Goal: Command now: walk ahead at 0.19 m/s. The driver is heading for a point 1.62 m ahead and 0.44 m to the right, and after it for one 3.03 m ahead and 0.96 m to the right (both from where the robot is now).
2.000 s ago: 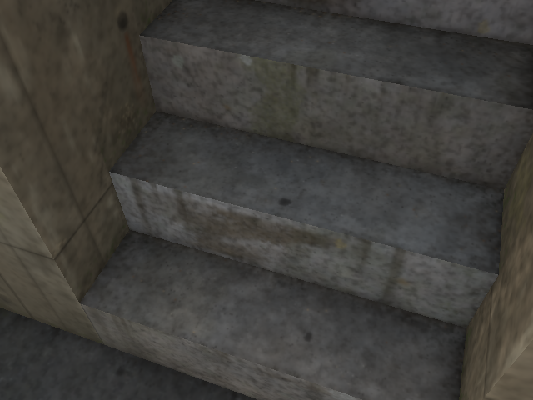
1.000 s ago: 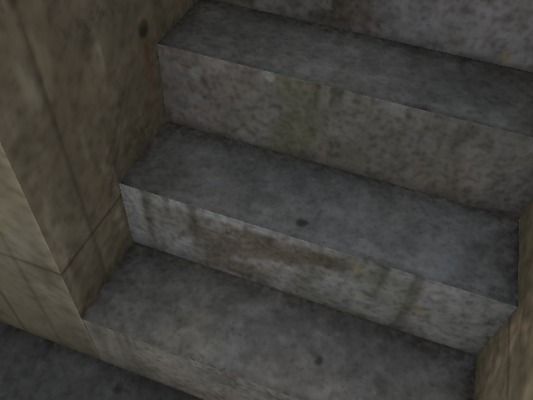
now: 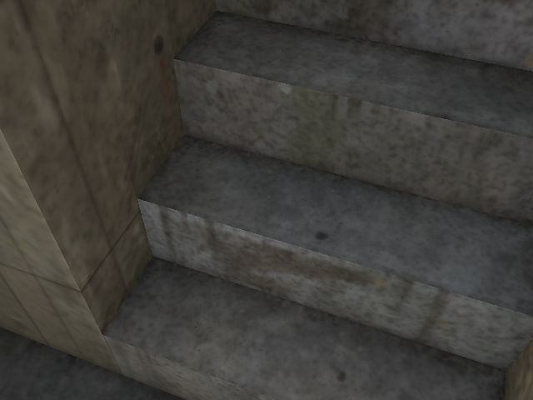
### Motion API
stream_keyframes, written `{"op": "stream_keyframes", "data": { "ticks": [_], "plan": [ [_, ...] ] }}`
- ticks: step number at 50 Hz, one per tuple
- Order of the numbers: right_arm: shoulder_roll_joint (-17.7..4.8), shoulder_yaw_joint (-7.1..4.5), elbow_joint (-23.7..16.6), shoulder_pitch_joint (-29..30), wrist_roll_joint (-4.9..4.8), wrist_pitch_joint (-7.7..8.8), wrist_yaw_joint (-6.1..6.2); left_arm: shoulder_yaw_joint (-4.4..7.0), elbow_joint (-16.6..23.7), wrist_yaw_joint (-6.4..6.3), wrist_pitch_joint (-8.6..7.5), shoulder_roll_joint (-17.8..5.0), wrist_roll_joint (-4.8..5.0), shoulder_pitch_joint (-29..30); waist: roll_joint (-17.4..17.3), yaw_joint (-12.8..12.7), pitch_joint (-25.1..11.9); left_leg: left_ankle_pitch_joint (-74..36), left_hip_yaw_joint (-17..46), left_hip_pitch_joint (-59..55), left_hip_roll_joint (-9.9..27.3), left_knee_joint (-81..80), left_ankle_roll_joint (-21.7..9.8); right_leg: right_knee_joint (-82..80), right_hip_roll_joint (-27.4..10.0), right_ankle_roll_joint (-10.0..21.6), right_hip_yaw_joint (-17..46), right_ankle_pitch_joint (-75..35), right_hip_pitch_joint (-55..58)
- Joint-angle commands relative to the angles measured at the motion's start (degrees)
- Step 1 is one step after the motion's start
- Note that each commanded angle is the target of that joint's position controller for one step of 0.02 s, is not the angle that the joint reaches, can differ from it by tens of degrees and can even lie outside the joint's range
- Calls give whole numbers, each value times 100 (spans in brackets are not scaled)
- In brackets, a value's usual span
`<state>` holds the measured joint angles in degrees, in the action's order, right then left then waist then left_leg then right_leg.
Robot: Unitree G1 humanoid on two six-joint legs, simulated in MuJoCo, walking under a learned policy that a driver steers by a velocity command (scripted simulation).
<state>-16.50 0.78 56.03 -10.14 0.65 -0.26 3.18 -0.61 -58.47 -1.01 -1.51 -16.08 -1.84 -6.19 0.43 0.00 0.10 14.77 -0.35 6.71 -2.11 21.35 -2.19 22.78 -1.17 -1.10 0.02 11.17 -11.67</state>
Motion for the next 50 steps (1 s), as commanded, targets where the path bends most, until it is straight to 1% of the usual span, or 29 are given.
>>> {"op": "stream_keyframes", "data": {
  "ticks": [1,3,6,9,11,12,13,15,16,17,19,22,24,26,30,31,32,33,34,35,37,38,41,44,45,47,48,49,50],
  "plan": [
    [-1135,-277,-243,7,18,9,65,175,325,-2,-177,-810,-43,303,-356,85,-14,1411,971,363,635,-824,-407,324,158,21,-130,497,-265],
    [-1140,-320,-203,-278,-38,50,78,160,378,48,-292,-624,106,327,-608,184,297,2054,1615,185,1132,-1058,-698,864,174,47,-240,916,-1023],
    [-1051,-348,-325,-199,-36,72,125,92,401,140,-423,-505,58,138,-641,69,378,1038,1852,197,1486,-799,-939,967,-34,112,-127,990,-1127],
    [-746,-266,-590,154,-23,154,89,167,185,187,-525,-754,6,-472,-53,-185,272,-602,836,741,707,391,-547,338,-60,383,219,277,-239],
    [-562,-173,-708,130,149,294,32,281,-76,170,-505,-1032,-35,-1477,1237,-439,-281,-532,31,2188,15,2498,131,90,-962,1190,1570,-3011,1544],
    [-451,-151,-662,6,116,287,0,207,-129,169,-542,-761,-93,-1720,1257,-459,-516,1889,264,2528,26,3659,308,-86,-1736,1756,2146,-4607,1692],
    [-512,-161,-614,-219,36,259,-25,259,-41,198,-596,-917,-51,-1497,482,-205,-506,2248,624,2528,179,4196,337,-157,-1996,1967,2205,-4463,1439],
    [-488,-150,-653,-68,32,183,-12,267,235,170,-566,-852,3,-665,-38,105,-191,1690,800,2510,583,3704,424,-278,-1733,1653,1592,-4000,935],
    [-16,-17,-664,225,116,185,-112,13,211,-58,-425,-223,-49,-692,-441,118,-29,995,545,1662,481,2585,256,-543,-1502,1280,1001,-4125,435],
    [153,51,-659,200,82,141,-145,-35,223,-146,-347,-297,-65,-556,84,213,34,829,186,1086,279,1859,232,-496,-1087,1048,634,-4237,194],
    [60,50,-536,47,62,26,-117,-59,169,-181,-241,-469,26,-669,691,168,-164,470,-177,525,-22,931,150,-177,-775,770,376,-4526,507],
    [-259,-16,-364,-245,102,106,-41,-33,270,-138,-220,-594,210,-704,519,259,-517,-2027,386,-893,560,-13,-38,-71,-632,272,453,-2533,78],
    [-541,-75,-409,229,-1,120,-101,-125,174,-196,-87,-188,91,-1161,-177,-177,-192,-2748,811,-530,997,186,-311,-805,-337,178,411,-81,184],
    [-354,-97,-453,362,-41,178,-148,-62,125,-261,-31,-440,28,-966,-63,2,218,-2658,749,-348,794,21,-183,-625,-363,143,393,-723,319],
    [-294,-161,-202,-118,-9,323,-159,-32,100,-246,-85,-379,147,-1113,-127,-24,-299,-3644,726,-640,755,101,-229,-312,-451,106,302,-1590,735],
    [-343,-196,-142,-140,-56,361,-164,1,101,-233,-70,-416,136,-1049,-91,-39,-299,-3751,759,-704,787,134,-244,-247,-417,87,274,-1443,645],
    [-808,-363,-239,118,-39,287,-202,172,113,-101,-86,-913,69,-1001,-30,-70,-82,-3820,739,-531,486,350,-255,-188,-99,23,173,-1479,275],
    [-701,-376,-248,81,31,229,-190,201,76,-57,-86,-826,50,-1026,-104,-44,-277,-3873,713,-700,500,409,-291,-132,-126,15,162,-1423,142],
    [40,-175,-125,-304,-53,329,-170,-2,67,-170,-31,-131,127,-960,-149,36,-784,-3510,731,-936,857,44,-311,-257,-393,35,190,-965,535],
    [131,-136,-71,-164,-80,360,-146,-54,88,-204,-6,-6,124,-863,-232,-50,-527,-3110,770,-688,781,-137,-258,-454,-353,17,226,-619,637],
    [-66,-177,-125,234,-51,379,-82,-3,151,-213,-9,-291,59,-564,-175,-71,-231,-2686,725,-603,687,-226,-184,-641,-367,91,275,-551,557],
    [-856,-430,-211,410,15,347,-108,217,172,-150,-2,-941,30,-473,-36,-39,-55,-2545,723,-350,362,92,-260,-343,-15,79,128,-435,285],
    [-463,-407,-77,-45,-57,333,-96,128,249,-83,-11,-410,108,-564,-159,34,-372,-1607,942,-548,527,71,-506,-19,6,53,57,144,-5],
    [-574,-486,-43,-256,-65,389,-103,119,381,-81,-60,-377,93,-401,-412,83,-120,-637,1493,-311,872,-89,-831,508,72,87,0,625,-445],
    [-16,-270,-92,197,39,377,-106,55,280,-75,-19,-188,56,-570,-421,-165,17,-1660,1259,209,763,3,-637,35,-202,15,262,-308,20],
    [-241,-295,-151,253,66,420,-151,172,70,-50,14,-719,51,-936,264,-93,-81,-3621,489,316,341,572,-123,-33,-176,6,261,-2459,616],
    [147,-123,9,-17,-128,450,-74,-26,285,-174,-49,-137,71,-620,-64,-56,-617,-3399,495,-182,533,249,-4,-337,-586,127,417,-2870,1041],
    [133,-96,108,-114,-168,440,-18,-33,327,-214,-56,-198,131,-403,112,60,-425,-3112,514,-200,470,89,79,-357,-534,147,426,-2773,1066],
    [-175,-133,121,-160,-128,444,-60,10,352,-243,-60,-386,91,-484,-56,-45,-409,-3343,575,-270,524,163,50,-467,-524,111,427,-2620,1120]
  ]
}}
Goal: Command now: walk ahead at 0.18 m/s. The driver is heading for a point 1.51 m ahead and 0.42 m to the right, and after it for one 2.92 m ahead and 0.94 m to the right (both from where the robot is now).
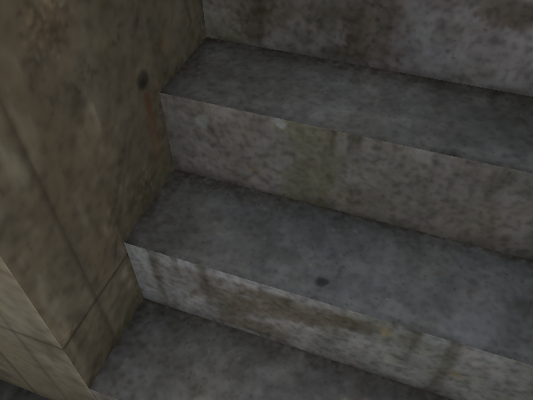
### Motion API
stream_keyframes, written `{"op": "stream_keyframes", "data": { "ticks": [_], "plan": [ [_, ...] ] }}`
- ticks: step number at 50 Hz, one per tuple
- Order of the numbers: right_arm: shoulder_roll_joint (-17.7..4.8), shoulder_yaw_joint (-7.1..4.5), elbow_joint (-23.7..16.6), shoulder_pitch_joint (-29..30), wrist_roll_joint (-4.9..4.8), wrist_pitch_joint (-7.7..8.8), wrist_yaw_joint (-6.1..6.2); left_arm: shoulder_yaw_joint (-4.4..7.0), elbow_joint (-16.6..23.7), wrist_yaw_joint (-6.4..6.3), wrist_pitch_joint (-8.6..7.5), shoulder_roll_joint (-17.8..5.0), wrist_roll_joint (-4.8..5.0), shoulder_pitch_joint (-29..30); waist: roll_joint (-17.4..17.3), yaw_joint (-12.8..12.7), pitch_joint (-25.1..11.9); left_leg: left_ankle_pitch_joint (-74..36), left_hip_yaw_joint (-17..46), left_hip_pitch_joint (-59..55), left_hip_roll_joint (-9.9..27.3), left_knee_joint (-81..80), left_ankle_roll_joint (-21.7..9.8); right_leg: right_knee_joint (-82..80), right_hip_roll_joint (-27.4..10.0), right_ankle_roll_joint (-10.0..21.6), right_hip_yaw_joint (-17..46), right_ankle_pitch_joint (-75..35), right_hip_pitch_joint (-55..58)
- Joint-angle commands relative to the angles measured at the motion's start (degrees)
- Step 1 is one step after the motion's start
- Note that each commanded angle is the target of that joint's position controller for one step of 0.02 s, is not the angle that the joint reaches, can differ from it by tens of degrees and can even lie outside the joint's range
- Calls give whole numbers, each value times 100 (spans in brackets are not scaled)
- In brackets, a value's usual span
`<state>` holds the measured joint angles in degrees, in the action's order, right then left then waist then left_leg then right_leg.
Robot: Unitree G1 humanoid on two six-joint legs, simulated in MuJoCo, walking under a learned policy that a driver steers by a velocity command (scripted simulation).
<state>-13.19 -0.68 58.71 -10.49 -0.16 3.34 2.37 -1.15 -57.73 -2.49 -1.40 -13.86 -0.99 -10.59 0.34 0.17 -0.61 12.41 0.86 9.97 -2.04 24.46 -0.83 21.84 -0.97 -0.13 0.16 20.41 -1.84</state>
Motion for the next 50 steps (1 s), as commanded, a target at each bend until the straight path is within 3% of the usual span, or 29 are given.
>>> {"op": "stream_keyframes", "data": {
  "ticks": [1,4,10,11,16,17,19,21,25,26,27,29,31,32,33,35,36,38,39,41,42,43,44,45,46,47,48,49,50],
  "plan": [
    [-569,0,-161,-54,-22,62,-9,78,251,-112,-83,-705,-14,-81,-72,-80,-298,-3307,511,-743,561,-109,-115,-386,-559,1,385,-3576,72],
    [-521,2,-131,-170,-25,26,-30,77,146,-114,-100,-662,42,-231,179,-30,-140,-2939,515,-771,553,-217,-138,-460,-539,-25,376,-3334,-38],
    [-406,23,-43,-163,-10,16,-30,46,68,-90,-89,-483,37,-230,165,-40,47,-2303,568,-650,542,-376,-126,-600,-550,-19,390,-2610,-233],
    [-564,-47,-55,-86,35,-14,-53,73,2,-57,-101,-624,10,-319,265,-23,165,-2129,594,-629,619,-425,-179,-583,-504,20,317,-2365,-323],
    [-456,-60,29,-175,23,-41,-82,76,-118,-39,-107,-482,9,-449,52,8,229,-1759,601,-522,589,-536,-178,-643,-499,67,349,-1927,-389],
    [-920,-213,-27,-14,162,-189,-38,265,-98,105,-111,-1043,-20,-441,144,-75,534,-1659,579,-235,300,-349,-191,-594,-175,-12,266,-1801,-727],
    [-744,-204,-67,-173,177,-346,54,242,-122,218,-165,-765,-36,-521,25,-26,199,-1577,567,-455,331,-292,-217,-566,-229,-6,277,-1767,-858],
    [-654,-205,-95,-220,152,-451,76,195,-165,220,-178,-535,-45,-591,-19,-27,90,-1651,603,-510,372,-248,-218,-546,-243,28,283,-1867,-927],
    [-711,-243,-164,-215,117,-488,119,219,-164,209,-189,-654,-51,-638,-30,-3,-61,-1704,610,-549,407,-157,-286,-478,-231,70,253,-1731,-999],
    [-139,-54,-135,-159,33,-350,4,-38,-186,-10,-135,-45,-14,-590,-200,56,-392,-1318,566,-704,627,-584,-245,-762,-622,124,490,-1366,-540],
    [-91,-20,-102,-22,44,-281,-39,-92,-157,-96,-101,-36,-36,-509,-189,40,-82,-1038,595,-606,554,-758,-200,-915,-546,107,483,-914,-582],
    [-368,-44,-89,106,94,-217,-71,-30,-100,-126,-92,-478,-76,-415,-38,36,203,-829,613,-580,523,-838,-197,-1060,-492,143,495,-567,-692],
    [-468,-45,-87,92,90,-173,-91,-21,-119,-89,-119,-531,-34,-485,103,51,339,-707,584,-514,501,-892,-221,-1122,-444,157,464,-435,-684],
    [-1119,-242,-35,40,68,-263,7,202,-138,38,-142,-1115,-24,-652,260,-50,627,-388,552,-178,210,-633,-233,-929,19,88,141,-65,-929],
    [-1065,-243,-74,14,60,-308,84,204,-163,95,-175,-930,-12,-758,196,-43,534,-38,489,-223,185,-511,-288,-863,16,123,136,206,-1109],
    [-691,-198,-51,-210,87,-372,150,190,-151,128,-211,-583,49,-817,236,29,557,502,423,-45,93,-282,-317,-878,-57,291,301,616,-1284],
    [-697,-241,-65,-248,29,-311,148,231,-165,111,-227,-571,83,-815,251,54,603,899,317,107,2,-48,-305,-803,-89,421,386,817,-1321],
    [-564,-247,-138,-157,13,-134,94,309,-47,68,-264,-658,44,-775,394,24,699,1126,292,758,-18,265,-348,-785,-387,636,794,1094,-1078],
    [-517,-241,-183,-49,1,-36,48,354,-2,48,-278,-721,50,-788,436,-17,739,990,259,1051,-12,424,-361,-803,-570,739,1019,993,-880],
    [-371,-199,-223,-138,-4,147,-29,397,157,17,-350,-789,65,-682,419,34,661,136,267,1141,73,536,-355,-634,-731,757,1149,-416,-533],
    [-491,-249,-140,-271,38,251,-75,447,201,20,-351,-834,161,-643,223,58,557,-98,225,1016,88,585,-359,-264,-623,775,972,-802,-458],
    [-605,-292,-86,-439,51,277,-128,428,282,-15,-325,-696,119,-559,-97,102,405,-680,341,614,70,533,-411,172,-338,668,631,-1298,-679],
    [-193,-129,-347,-438,334,352,-159,267,-69,-114,-148,-298,-21,-518,-312,446,324,-3238,1128,-645,998,-227,-438,815,-40,266,31,-1984,-1388],
    [-436,-175,-143,-1036,310,331,-103,235,-52,-168,-8,-205,28,-595,-1039,527,-117,-5366,1940,-1448,1662,-323,-736,1378,147,35,-29,-479,-1691],
    [-430,-120,-49,-1209,236,314,-65,223,-83,-192,95,-220,66,-577,-1107,427,-281,-6192,2203,-1748,2002,-338,-1035,1662,150,19,182,986,-1865],
    [-1248,-373,317,-1765,-37,238,-115,261,471,-110,-16,-382,37,-151,-1794,377,-569,-4478,2222,-1987,1583,-250,-1463,2905,180,-169,158,1888,-2290],
    [-203,-22,-168,-783,236,260,0,212,0,-170,97,-289,119,-232,-422,265,-307,-5223,1795,-1509,1924,-507,-1343,2576,58,-132,296,1311,-2040],
    [-157,53,-332,-299,253,259,56,167,54,-197,140,-125,190,-255,-410,23,-92,-5009,1417,-1058,1724,-586,-1102,1804,-60,-169,314,1005,-1589],
    [-263,58,-424,23,209,241,80,130,69,-216,153,-61,171,-207,-645,-77,81,-4898,1085,-764,1436,-619,-886,1004,10,-164,215,767,-1188]
  ]
}}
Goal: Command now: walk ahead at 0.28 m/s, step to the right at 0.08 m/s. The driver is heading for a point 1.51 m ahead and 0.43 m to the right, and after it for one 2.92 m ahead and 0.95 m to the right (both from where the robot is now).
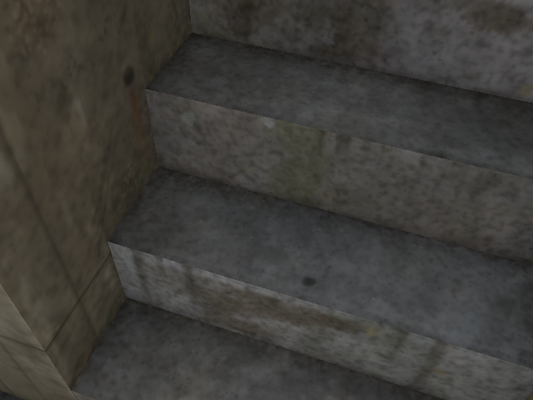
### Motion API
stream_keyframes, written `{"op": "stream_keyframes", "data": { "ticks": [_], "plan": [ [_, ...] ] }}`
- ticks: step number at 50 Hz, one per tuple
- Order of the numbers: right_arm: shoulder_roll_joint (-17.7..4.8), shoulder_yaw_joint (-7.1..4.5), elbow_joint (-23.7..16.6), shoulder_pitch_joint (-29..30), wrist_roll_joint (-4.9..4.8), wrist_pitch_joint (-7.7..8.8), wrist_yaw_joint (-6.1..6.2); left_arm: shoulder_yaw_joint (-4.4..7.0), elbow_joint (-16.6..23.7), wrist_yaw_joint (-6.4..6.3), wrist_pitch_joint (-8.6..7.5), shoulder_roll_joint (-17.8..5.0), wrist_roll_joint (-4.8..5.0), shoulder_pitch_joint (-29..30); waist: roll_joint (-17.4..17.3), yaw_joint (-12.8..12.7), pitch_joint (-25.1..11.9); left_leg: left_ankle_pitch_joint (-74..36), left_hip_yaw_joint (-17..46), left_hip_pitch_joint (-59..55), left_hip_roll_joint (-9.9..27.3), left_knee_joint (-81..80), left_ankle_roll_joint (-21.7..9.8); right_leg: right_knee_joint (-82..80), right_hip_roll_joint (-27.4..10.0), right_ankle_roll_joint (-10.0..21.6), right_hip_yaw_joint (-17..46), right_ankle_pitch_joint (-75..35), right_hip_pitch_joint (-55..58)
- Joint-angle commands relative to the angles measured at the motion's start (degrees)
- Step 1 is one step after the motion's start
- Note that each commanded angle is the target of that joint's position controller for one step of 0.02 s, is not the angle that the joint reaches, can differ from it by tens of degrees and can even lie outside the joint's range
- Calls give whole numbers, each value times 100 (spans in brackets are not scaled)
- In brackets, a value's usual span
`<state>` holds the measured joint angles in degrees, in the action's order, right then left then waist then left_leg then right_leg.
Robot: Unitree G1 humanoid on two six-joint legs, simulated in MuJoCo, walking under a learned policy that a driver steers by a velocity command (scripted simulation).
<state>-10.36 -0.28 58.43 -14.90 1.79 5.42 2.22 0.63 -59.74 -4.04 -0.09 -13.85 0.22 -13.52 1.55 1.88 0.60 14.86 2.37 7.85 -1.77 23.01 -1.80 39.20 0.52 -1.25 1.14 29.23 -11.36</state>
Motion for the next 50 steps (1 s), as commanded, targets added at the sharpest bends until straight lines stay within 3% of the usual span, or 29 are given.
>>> {"op": "stream_keyframes", "data": {
  "ticks": [1,4,5,6,8,9,10,11,12,13,14,16,18,21,22,24,27,28,30,32,33,35,36,37,42,43,46,47,50],
  "plan": [
    [-621,26,-439,610,-39,13,87,-65,270,-70,41,-66,14,94,-923,-281,-61,-5105,735,-477,1208,-436,-635,-1373,3,-23,10,-544,154],
    [-635,37,-455,593,-334,16,12,-66,180,-58,18,-301,-63,-162,-829,-361,-462,-2608,640,84,871,-598,-39,-2548,-242,109,149,-3007,1632],
    [-1246,-189,-98,94,-313,-152,39,83,464,140,-2,-774,-121,202,-822,-316,-229,232,301,402,107,-622,-93,-2123,-189,109,217,-1769,1208],
    [-790,-104,-129,-99,-175,-241,58,195,383,249,-53,-1085,-99,188,349,-92,335,1225,81,761,-13,-526,-53,-2296,-256,376,581,-286,527],
    [-517,-51,-259,281,-69,-209,106,194,432,289,-247,-660,-64,319,899,-224,820,637,12,1084,-94,275,41,-2909,-702,780,1342,52,163],
    [52,145,-507,537,-33,-90,3,-74,374,44,-223,2,-73,709,741,200,726,-1001,460,155,641,-674,44,-2789,-707,589,923,-2155,-128],
    [-370,41,-458,528,-90,14,-6,-43,490,-41,-257,-24,-109,777,66,27,489,-2200,579,47,667,-616,70,-2386,-408,420,525,-3751,434],
    [-586,2,-416,463,-204,53,7,-7,511,-47,-297,-226,-182,580,-326,-91,-74,-3283,503,-226,713,-343,82,-2224,-522,371,454,-4707,944],
    [-605,-18,-413,421,-282,89,23,41,516,-49,-314,-436,-161,526,-257,-118,-497,-3536,465,-522,778,-216,69,-2151,-537,404,455,-5065,1128],
    [-1110,-142,-159,149,-184,22,-43,202,719,167,-348,-919,-128,720,-257,-125,-777,-2474,178,-416,279,142,110,-2006,-338,385,490,-4901,1218],
    [-908,-108,-197,174,-102,-79,-54,209,653,262,-348,-800,-25,693,-82,-98,-815,-1642,152,-115,222,133,111,-1877,-323,454,455,-4408,1389],
    [-576,-10,-241,290,-69,-198,-31,162,584,353,-353,-452,-43,637,22,-114,-492,-1022,158,139,197,62,125,-1950,-377,582,627,-3901,1113],
    [-649,-18,-245,375,-87,-154,-62,151,637,359,-406,-426,-110,808,-170,-60,-257,-1872,258,66,322,-32,149,-1933,-365,544,616,-4713,867],
    [-822,-42,-261,406,-93,-137,-107,171,698,346,-445,-537,-114,919,-243,-41,-694,-2880,309,-371,411,48,148,-1815,-349,409,495,-5089,926],
    [-405,69,-496,746,-193,-14,-47,27,544,116,-376,-180,-9,895,-262,-63,-726,-3679,458,-490,858,-301,111,-1920,-539,373,403,-4925,1074],
    [-592,66,-523,926,-246,32,-2,18,525,11,-308,-303,-28,858,-472,-190,-669,-4081,492,-660,872,-321,110,-2146,-520,329,437,-4483,1119],
    [-690,55,-526,866,-227,-5,-7,12,491,35,-301,-439,-39,933,-344,-121,-610,-3432,468,-683,850,-544,148,-2346,-549,351,479,-4290,1181],
    [-1191,-59,-329,656,-85,-84,-119,140,695,240,-308,-858,-129,1247,-289,-38,-561,-2098,364,-597,408,-467,190,-2366,-375,289,595,-3946,968],
    [-896,-9,-305,696,-27,-159,-135,116,704,348,-325,-643,-112,1349,-94,-11,-314,-1149,376,-264,392,-692,171,-2456,-363,306,586,-3407,819],
    [-792,22,-282,743,-51,-149,-139,92,644,345,-359,-508,-109,1254,-132,-48,-188,-1605,434,-250,439,-724,153,-2440,-380,270,572,-3608,717],
    [-472,94,-524,1016,-151,22,-99,-15,444,143,-345,-230,27,1028,-144,-107,-312,-2858,533,-375,907,-850,95,-2445,-564,314,459,-3924,944],
    [-634,65,-527,1062,-253,106,-30,-3,420,4,-301,-368,-13,985,-323,-179,-560,-3409,579,-690,947,-698,89,-2475,-525,318,451,-3769,1012],
    [-1217,-63,-262,826,-106,2,-119,100,688,182,-307,-781,-231,1412,-334,-105,-702,-2146,412,-659,473,-549,146,-2470,-408,226,565,-3538,861],
    [-411,108,-330,996,-348,19,-33,-57,831,141,-369,-236,-202,1656,-291,-216,-646,-2053,436,-333,722,-975,93,-2639,-639,287,552,-3367,1154],
    [-649,91,-334,1017,-279,71,-20,-70,668,76,-448,-432,-91,1447,-169,-230,-447,-1928,496,-470,711,-1168,90,-2733,-636,253,621,-3259,1021],
    [-762,41,-548,1123,-118,112,-61,-19,273,27,-383,-572,116,951,-46,-107,-325,-2390,625,-666,924,-1049,90,-2655,-529,304,517,-3343,807],
    [-676,45,-523,1110,-167,30,-96,-45,303,20,-333,-395,38,1043,-300,-73,-394,-2193,650,-581,859,-1028,111,-2684,-498,216,459,-3166,867],
    [-507,92,-260,953,-338,-34,-53,-104,729,87,-400,-226,-203,1623,-448,-173,-489,-1307,484,-297,578,-1199,123,-2771,-613,151,572,-2906,1082],
    [-509,79,-364,1179,-214,-6,-84,-67,641,140,-471,-387,-126,1548,-168,-161,-272,-1187,448,-237,573,-1310,158,-2803,-607,128,603,-2855,909]
  ]
}}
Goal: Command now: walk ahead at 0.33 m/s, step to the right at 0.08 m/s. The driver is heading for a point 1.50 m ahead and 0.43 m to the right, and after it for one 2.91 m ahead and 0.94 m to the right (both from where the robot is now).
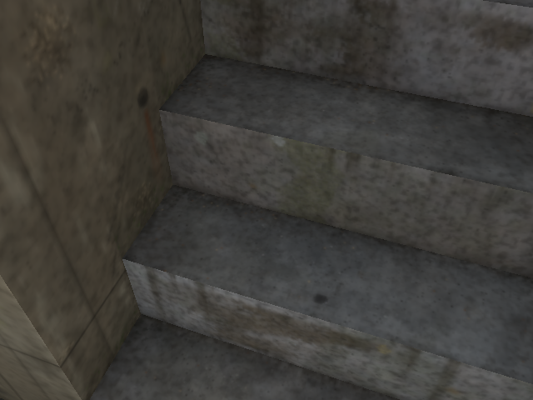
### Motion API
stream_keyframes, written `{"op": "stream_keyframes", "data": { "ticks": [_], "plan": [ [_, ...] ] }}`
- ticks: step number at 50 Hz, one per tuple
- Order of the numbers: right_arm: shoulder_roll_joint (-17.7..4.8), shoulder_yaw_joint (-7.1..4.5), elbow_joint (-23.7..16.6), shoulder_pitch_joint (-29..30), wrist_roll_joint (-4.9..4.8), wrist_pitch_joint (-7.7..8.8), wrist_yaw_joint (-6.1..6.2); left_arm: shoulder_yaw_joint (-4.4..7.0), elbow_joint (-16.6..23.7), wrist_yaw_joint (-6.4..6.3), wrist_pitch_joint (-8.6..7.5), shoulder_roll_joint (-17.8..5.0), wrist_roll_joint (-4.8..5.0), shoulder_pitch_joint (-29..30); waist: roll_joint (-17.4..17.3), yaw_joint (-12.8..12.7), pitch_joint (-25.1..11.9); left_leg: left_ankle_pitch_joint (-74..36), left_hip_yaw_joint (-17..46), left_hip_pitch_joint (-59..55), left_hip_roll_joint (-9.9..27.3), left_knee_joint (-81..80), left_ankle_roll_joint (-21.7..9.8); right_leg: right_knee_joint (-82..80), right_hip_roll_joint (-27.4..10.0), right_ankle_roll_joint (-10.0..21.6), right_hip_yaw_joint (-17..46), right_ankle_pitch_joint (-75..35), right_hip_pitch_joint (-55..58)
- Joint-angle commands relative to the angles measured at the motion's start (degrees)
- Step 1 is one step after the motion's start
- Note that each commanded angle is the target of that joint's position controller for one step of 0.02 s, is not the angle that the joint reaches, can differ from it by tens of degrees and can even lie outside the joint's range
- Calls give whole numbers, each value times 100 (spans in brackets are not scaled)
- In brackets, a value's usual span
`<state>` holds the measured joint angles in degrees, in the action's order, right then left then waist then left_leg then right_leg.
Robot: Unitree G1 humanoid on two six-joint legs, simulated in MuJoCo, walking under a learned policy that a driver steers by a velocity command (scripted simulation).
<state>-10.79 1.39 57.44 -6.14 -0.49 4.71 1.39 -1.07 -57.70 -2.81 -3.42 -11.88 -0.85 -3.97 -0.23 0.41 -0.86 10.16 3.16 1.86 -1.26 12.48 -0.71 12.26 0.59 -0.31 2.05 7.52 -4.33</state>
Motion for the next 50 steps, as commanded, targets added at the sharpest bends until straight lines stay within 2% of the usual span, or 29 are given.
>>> {"op": "stream_keyframes", "data": {
  "ticks": [1,2,5,6,9,14,15,16,18,19,20,22,25,26,27,28,29,31,32,33,35,36,37,38,44,45,46,47,50],
  "plan": [
    [-610,-138,-504,468,185,137,-44,155,1,-44,-76,-732,222,16,155,89,9,-1384,529,117,770,-119,39,-15,-515,101,396,-984,-23],
    [-680,-168,-464,376,138,155,-56,143,-15,-67,-62,-671,209,-75,-19,58,-150,-1657,567,29,799,-56,21,-17,-525,115,371,-996,51],
    [-560,-163,-425,361,72,125,-47,131,38,-59,-39,-574,123,99,-139,97,-238,-1192,554,117,760,-99,31,-85,-538,108,384,-864,164],
    [-445,-122,-163,181,-117,71,0,67,473,21,-98,-395,-122,637,-360,-42,-310,-496,350,447,484,-262,41,-133,-646,30,486,-552,411],
    [-465,-126,-274,383,16,88,-9,97,388,37,-141,-557,-10,488,39,-46,-130,-604,339,370,512,-272,44,-163,-603,18,510,-512,131],
    [-505,-117,-254,336,1,129,-35,74,388,13,-177,-536,6,415,31,-68,-264,-1030,383,207,556,-200,24,-124,-625,28,474,-715,141],
    [-650,-170,-509,493,187,175,-71,134,-40,-43,-93,-695,268,-128,173,61,-138,-1657,556,0,810,-39,13,3,-509,95,346,-913,-71],
    [-712,-193,-480,402,137,178,-78,122,-47,-62,-60,-626,248,-194,-25,41,-252,-1829,597,-19,837,5,-6,13,-512,102,325,-889,8],
    [-614,-179,-457,377,76,156,-74,114,4,-64,-24,-553,164,-55,-131,64,-244,-1488,603,119,819,-43,0,-37,-520,97,340,-790,108],
    [-435,-125,-165,180,-123,86,-23,48,481,17,-100,-368,-134,575,-320,-64,-348,-514,385,463,487,-235,23,-155,-652,26,474,-501,382],
    [-397,-118,-224,302,-63,77,-12,89,490,45,-122,-504,-118,663,-88,-22,-140,-387,350,541,468,-277,50,-154,-619,8,504,-415,232],
    [-461,-129,-274,365,18,100,-18,99,381,43,-151,-564,-22,459,42,-48,-104,-707,360,432,514,-242,46,-144,-634,18,517,-619,135],
    [-538,-149,-178,174,-7,128,-32,103,267,14,-177,-579,16,199,28,-84,-223,-1309,380,211,574,-56,11,-15,-660,48,480,-930,150],
    [-632,-189,-368,292,128,166,-70,152,-82,-38,-106,-692,217,-233,121,19,-112,-1765,492,79,756,101,-2,116,-547,104,376,-1032,-18],
    [-668,-204,-306,185,73,161,-77,140,-78,-52,-78,-616,184,-270,-53,-7,-210,-1845,505,106,749,145,-18,146,-557,111,357,-996,69],
    [-600,-194,-231,-3,44,137,-77,139,-88,-50,-44,-581,106,-323,-26,60,-204,-1558,444,268,728,89,5,111,-582,122,400,-928,215],
    [-523,-167,-8,-70,-97,78,-28,109,251,8,-91,-462,-70,218,-202,-97,-219,-1042,378,422,505,12,3,55,-674,57,457,-796,297],
    [-528,-181,-58,38,-4,46,6,138,186,25,-97,-570,-15,231,39,-44,-92,-812,363,419,504,2,1,63,-653,44,494,-694,112],
    [-589,-206,-215,166,98,86,-26,171,-87,-19,-54,-646,144,-107,142,20,43,-1162,451,359,636,101,-13,174,-567,75,429,-855,-20],
    [-613,-218,-138,-65,71,96,-45,165,-156,-38,-24,-607,111,-315,108,53,-24,-1212,420,456,661,83,-3,173,-600,99,462,-924,155],
    [-607,-218,-44,-60,-3,93,-36,175,-79,-34,-13,-568,68,-163,-83,-55,-44,-1234,458,458,598,151,-20,234,-599,97,423,-863,170],
    [-524,-198,112,-319,-41,43,-8,152,23,-8,-20,-514,-69,-113,-72,-40,-191,-710,339,552,493,27,-15,109,-687,84,511,-636,331],
    [-548,-210,-31,-41,27,54,-12,192,-108,-22,-4,-600,64,-125,14,-40,70,-1020,447,467,564,136,-28,217,-600,76,457,-782,44],
    [-579,-220,-20,-97,20,50,-13,183,-144,-31,1,-579,85,-210,-17,-40,-46,-1104,453,419,581,165,-47,231,-603,73,445,-777,64],
    [-564,-225,120,-335,9,-2,7,177,-260,-40,41,-543,56,-342,0,-56,40,-910,456,469,540,182,-77,241,-605,31,460,-606,-12],
    [-1179,-381,246,-533,218,-156,-58,367,-324,53,97,-1173,-56,-428,85,17,444,-623,359,693,214,394,-82,362,-298,1,322,-286,-537],
    [-1223,-436,236,-718,277,-248,-58,379,-340,90,120,-1140,-106,-648,134,41,407,-383,383,774,276,402,-138,390,-258,42,257,-71,-587],
    [-1038,-406,242,-763,248,-309,-44,347,-339,101,131,-901,-94,-691,53,35,347,-249,399,840,262,412,-177,433,-253,41,237,30,-602],
    [-814,-376,169,-764,207,-334,17,341,-315,33,137,-719,-63,-778,-51,19,143,-270,438,980,284,513,-273,658,-244,55,210,17,-612]
  ]
}}
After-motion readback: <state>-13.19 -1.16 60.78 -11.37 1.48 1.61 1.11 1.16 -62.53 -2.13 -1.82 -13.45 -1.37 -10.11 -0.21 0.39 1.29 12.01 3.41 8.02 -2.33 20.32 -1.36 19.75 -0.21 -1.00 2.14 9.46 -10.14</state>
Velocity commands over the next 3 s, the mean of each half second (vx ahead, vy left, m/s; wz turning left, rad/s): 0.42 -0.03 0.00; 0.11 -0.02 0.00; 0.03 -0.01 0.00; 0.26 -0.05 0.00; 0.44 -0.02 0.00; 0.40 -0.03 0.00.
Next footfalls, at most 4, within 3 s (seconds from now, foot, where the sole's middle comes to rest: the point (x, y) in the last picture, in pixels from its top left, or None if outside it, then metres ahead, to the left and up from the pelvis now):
none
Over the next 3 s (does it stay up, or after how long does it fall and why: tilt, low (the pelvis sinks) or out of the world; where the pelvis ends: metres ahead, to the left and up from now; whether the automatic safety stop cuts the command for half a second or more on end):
stays up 0.00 0.00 0.00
